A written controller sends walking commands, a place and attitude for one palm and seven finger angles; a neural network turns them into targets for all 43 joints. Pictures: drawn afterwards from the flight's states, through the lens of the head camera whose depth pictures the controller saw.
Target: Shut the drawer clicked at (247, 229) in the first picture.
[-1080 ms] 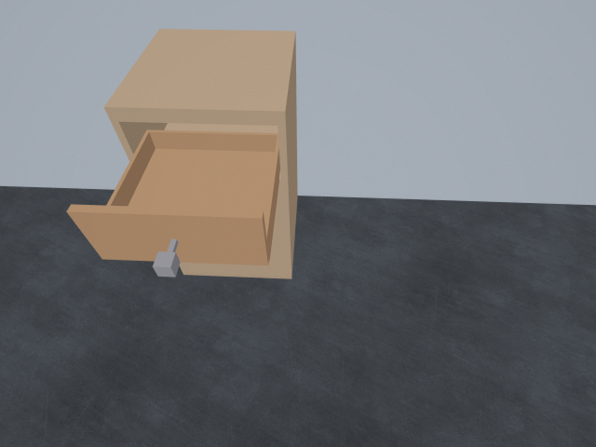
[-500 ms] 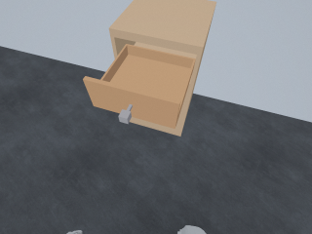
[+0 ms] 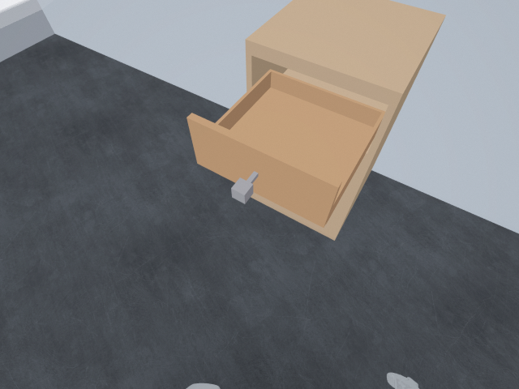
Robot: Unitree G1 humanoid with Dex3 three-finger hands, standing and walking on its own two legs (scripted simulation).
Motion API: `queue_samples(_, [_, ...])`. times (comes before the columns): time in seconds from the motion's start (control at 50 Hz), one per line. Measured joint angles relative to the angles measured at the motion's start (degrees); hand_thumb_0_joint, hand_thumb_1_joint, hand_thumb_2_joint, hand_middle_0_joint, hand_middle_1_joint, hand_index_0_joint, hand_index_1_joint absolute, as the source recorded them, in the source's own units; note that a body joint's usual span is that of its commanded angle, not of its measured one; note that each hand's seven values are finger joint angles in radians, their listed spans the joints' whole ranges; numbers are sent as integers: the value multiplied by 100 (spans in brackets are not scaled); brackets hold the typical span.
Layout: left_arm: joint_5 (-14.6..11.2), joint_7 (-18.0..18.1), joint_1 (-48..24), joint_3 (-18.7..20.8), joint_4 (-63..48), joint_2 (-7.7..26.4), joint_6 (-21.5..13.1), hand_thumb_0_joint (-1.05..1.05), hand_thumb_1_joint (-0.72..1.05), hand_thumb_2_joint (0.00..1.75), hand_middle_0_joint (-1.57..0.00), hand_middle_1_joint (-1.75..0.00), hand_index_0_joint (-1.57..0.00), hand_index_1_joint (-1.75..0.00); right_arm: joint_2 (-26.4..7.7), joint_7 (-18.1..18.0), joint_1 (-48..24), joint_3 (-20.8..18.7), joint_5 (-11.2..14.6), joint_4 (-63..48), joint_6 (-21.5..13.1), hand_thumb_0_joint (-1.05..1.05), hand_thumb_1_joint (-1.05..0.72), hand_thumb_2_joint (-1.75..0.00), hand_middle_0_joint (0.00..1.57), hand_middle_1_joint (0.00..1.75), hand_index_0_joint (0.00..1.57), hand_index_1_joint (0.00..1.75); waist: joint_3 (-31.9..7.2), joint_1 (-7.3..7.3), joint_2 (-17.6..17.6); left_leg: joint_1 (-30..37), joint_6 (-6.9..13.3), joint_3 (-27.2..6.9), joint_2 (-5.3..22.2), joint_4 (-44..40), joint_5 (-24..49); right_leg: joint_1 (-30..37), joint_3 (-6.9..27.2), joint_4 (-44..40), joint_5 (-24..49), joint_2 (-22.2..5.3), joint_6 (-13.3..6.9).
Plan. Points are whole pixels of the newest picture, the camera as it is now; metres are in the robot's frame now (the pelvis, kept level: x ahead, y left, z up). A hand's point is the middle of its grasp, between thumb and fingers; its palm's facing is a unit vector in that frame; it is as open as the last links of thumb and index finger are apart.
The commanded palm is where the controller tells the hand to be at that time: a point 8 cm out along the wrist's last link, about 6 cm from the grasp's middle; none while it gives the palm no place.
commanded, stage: stand and wait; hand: left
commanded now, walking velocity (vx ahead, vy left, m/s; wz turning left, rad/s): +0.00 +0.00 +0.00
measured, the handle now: (247, 185) +0.54 +0.08 -0.13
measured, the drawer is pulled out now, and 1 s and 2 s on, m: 0.30 0.30 0.30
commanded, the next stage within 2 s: look at it before walking up in 0.48 s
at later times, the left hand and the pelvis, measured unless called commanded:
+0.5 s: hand out of the picture +0.06 +0.17 -0.16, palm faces +0.03 -0.97 -0.23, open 7.3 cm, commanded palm none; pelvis +0.03 -0.02 +0.01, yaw -1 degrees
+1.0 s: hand out of the picture +0.02 +0.16 -0.16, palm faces +0.04 -0.98 -0.20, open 7.3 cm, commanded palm none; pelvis +0.02 -0.01 +0.01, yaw -1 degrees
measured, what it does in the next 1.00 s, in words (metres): stands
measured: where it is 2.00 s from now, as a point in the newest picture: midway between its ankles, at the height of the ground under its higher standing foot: outside the picture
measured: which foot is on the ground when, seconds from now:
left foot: down 0.00-1.00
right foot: down 0.00-1.00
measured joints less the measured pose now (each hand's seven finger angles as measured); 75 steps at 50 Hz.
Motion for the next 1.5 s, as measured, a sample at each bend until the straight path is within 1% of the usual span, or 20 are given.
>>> queue_samples(0.04, [-27, -17, -36, -3, 124, 13, 45, 1, 91, 90, -20, -30, -20, -30, 129, -54, 19, 73, -13, 65, -4, 0, -91, -90, 20, 29, 19, 30, 14, 40, -47, 62, -58, -11, -32, -62, 3, -32, 69, 97, -98, 26, 4])
queue_samples(0.06, [-32, -32, -44, -12, 164, 3, 39, 1, 91, 90, -20, -30, -20, -30, 176, -74, 36, 101, -7, 101, 3, 0, -91, -90, 20, 29, 19, 30, 19, 48, -30, 92, -82, -29, -39, -84, 22, 26, 74, -66, 121, 39, -15])
queue_samples(0.08, [-24, -40, -45, -24, 207, -27, 13, 1, 91, 90, -20, -30, -20, -30, 205, -82, 52, 120, 13, 151, 22, 0, -91, -90, 20, 29, 19, 30, 24, 47, 36, 116, -106, -63, -13, -68, 16, 107, 45, -216, 491, 76, -88])
queue_samples(0.12, [-13, -55, 6, -73, 294, -109, -62, 1, 91, 90, -20, -30, -20, -30, 245, -64, 96, 131, 63, 270, 91, 0, -91, -89, 20, 29, 19, 30, -30, 7, 203, 181, -127, -131, 79, -92, -8, 266, -26, -410, 536, 182, -216])
queue_samples(0.16, [-8, -61, 59, -112, 381, -180, -123, 1, 91, 90, -20, -30, -20, -30, 274, -68, 146, 82, 97, 348, 112, 0, -91, -89, 20, 29, 20, 30, -100, -54, 280, 246, -94, -132, 140, -200, 12, 365, -36, -593, 502, 251, -271])
queue_samples(0.22, [-17, -55, 39, -138, 500, -275, -148, 1, 91, 90, -20, -30, -20, -30, 221, -87, 232, 53, 89, 458, 44, -1, -93, -89, 20, 30, 20, 30, -151, -138, 316, 375, -184, -95, 200, -429, 89, 471, -4, -816, 580, 309, -276])
queue_samples(0.3, [-28, -29, -86, -120, 560, -339, -159, 1, 91, 90, -20, -30, -20, -30, 151, -133, 455, 69, 74, 671, -5, -1, -93, -89, 20, 29, 20, 30, -219, -184, 306, 526, -215, -57, 253, -618, 137, 626, 27, -1059, 676, 365, -277])
queue_samples(0.46, [-54, 4, -348, -61, 559, -176, -166, 1, 92, 90, -20, -30, -20, -30, 187, -201, 946, 136, 46, 1017, 8, 0, -91, -90, 20, 29, 19, 30, -284, -279, 237, 725, -241, -30, 316, -817, 176, 853, 48, -1349, 776, 434, -301])
queue_samples(0.62, [-80, 1, -467, -58, 525, -154, -183, 1, 92, 90, -20, -30, -20, -30, 336, -200, 1252, 177, 36, 1142, -24, 0, -91, -90, 20, 29, 19, 30, -347, -349, 238, 804, -231, -6, 311, -945, 237, 930, 67, -1488, 851, 431, -289])
queue_samples(0.72, [-81, 8, -432, -55, 535, -164, -177, 0, 92, 90, -20, -30, -20, -30, 432, -192, 1288, 193, 33, 1140, -44, 0, -91, -90, 20, 29, 19, 30, -369, -351, 249, 803, -216, 3, 301, -967, 260, 931, 74, -1519, 881, 420, -275])
queue_samples(0.86, [-71, 10, -250, -61, 596, -195, -174, 0, 92, 90, -20, -30, -20, -30, 496, -188, 1213, 193, 36, 1092, -69, 0, -91, -89, 20, 29, 19, 30, -384, -301, 244, 780, -191, 12, 280, -965, 280, 910, 82, -1524, 907, 399, -252])
queue_samples(1.04, [-56, -7, -5, -112, 725, -309, -159, 1, 91, 90, -20, -30, -20, -30, 402, -199, 1073, 171, 38, 1044, -69, 1, -91, -89, 20, 29, 20, 30, -359, -221, 199, 768, -158, 33, 255, -956, 294, 897, 103, -1527, 936, 373, -218])
queue_samples(1.2, [-48, -21, 64, -129, 766, -352, -158, 1, 91, 90, -20, -30, -20, -30, 366, -209, 1003, 154, 41, 1002, -90, 0, -91, -89, 20, 29, 19, 30, -314, -193, 154, 729, -144, 49, 256, -944, 307, 861, 119, -1537, 967, 373, -207])
queue_samples(1.3, [-18, -61, 25, 4, 661, -334, -58, 1, 91, 90, -20, -30, -20, -30, 344, -240, 900, 72, 44, 905, -7, 0, -91, -89, 20, 29, 20, 30, -253, -136, 160, 574, -155, 204, 340, -621, 141, 637, 279, -1234, 884, 441, -217])
queue_samples(1.4, [21, -142, -107, 192, 429, -175, 115, 1, 91, 90, -20, -30, -20, -30, 311, -266, 759, -38, 26, 644, 47, 0, -91, -89, 20, 29, 20, 30, -167, -142, 105, 341, -153, 489, 434, -226, -64, 180, 562, -649, 716, 523, -230])
queue_samples(1.42, [24, -159, -152, 227, 366, -122, 146, 1, 91, 90, -20, -30, -20, -30, 305, -270, 738, -52, 14, 584, 39, 0, -91, -89, 20, 29, 20, 30, -149, -132, 80, 302, -153, 568, 444, -174, -88, 21, 574, -413, 687, 517, -236])
queue_samples(1.48, [31, -199, -345, 335, 179, 22, 248, 1, 91, 90, -20, -30, -20, -30, 261, -266, 695, -62, -49, 422, 9, 0, -91, -89, 20, 30, 20, 30, -37, -133, 98, 276, -184, 764, 522, -93, -122, -476, 393, 693, -42, 477, -216])
queue_samples(1.5, [32, -213, -414, 359, 106, 52, 254, 1, 91, 90, -20, -30, -20, -30, 228, -259, 690, -60, -70, 386, 14, 0, -91, -89, 20, 30, 20, 30, 1, -138, 149, 278, -216, 793, 567, -73, -125, -528, 309, 803, -146, 456, -218])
